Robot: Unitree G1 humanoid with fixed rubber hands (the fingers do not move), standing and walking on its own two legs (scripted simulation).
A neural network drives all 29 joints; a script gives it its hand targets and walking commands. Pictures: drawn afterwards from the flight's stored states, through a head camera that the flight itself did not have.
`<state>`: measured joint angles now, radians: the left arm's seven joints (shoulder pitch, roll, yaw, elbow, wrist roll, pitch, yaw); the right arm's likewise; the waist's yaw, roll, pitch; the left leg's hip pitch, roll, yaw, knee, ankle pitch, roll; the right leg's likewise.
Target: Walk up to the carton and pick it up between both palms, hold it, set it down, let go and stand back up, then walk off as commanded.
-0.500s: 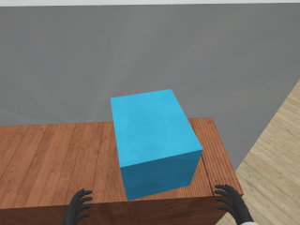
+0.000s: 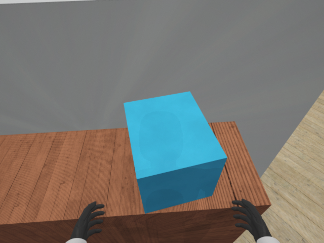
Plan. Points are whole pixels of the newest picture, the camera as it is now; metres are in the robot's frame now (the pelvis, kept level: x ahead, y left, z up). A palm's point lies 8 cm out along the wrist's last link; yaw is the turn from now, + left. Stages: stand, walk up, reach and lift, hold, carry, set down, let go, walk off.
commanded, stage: set down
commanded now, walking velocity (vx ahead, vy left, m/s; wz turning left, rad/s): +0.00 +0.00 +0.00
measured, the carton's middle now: (168, 149) +0.39 +0.01 -0.03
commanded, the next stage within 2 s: let go in 0.06 s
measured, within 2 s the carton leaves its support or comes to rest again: neither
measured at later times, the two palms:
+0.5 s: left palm (80, 236) +0.16 +0.22 -0.05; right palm (266, 240) +0.15 -0.23 -0.07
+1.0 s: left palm (76, 240) +0.15 +0.23 -0.06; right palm out of the picture +0.10 -0.31 -0.10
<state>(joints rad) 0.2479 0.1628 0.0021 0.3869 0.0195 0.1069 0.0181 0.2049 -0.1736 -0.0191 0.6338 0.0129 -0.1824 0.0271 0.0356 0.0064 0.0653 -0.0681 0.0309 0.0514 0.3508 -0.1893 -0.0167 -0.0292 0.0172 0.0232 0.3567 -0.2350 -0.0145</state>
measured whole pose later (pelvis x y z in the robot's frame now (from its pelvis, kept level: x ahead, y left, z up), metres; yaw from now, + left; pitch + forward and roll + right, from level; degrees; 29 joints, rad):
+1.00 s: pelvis -0.01 -0.01 -0.01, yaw +3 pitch -2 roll +0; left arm 0.24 0.32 -0.06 0.50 0.02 -0.12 -0.05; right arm 0.26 -0.36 -0.07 0.78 -0.02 -0.02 0.03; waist -0.01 0.00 0.00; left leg -0.24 0.04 -0.01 0.54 -0.26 -0.03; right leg -0.17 0.02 -0.05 0.53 -0.32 -0.03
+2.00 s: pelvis -0.02 -0.02 -0.01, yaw +5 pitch -3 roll +0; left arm 0.13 0.33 -0.08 0.65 0.01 -0.16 -0.03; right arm 0.18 -0.36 -0.02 0.96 -0.01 -0.01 0.04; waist -0.02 0.00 0.01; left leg -0.23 0.03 -0.05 0.48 -0.20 -0.03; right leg -0.14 0.01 -0.08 0.47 -0.27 -0.03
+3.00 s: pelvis -0.01 -0.03 -0.01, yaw +6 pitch -3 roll +0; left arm 0.10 0.33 -0.05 0.73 0.01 -0.14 -0.01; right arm 0.14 -0.36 -0.02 1.01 -0.01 0.00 0.03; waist -0.01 0.00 0.02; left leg -0.20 0.04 -0.07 0.43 -0.18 -0.05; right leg -0.11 0.02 -0.09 0.43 -0.26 -0.05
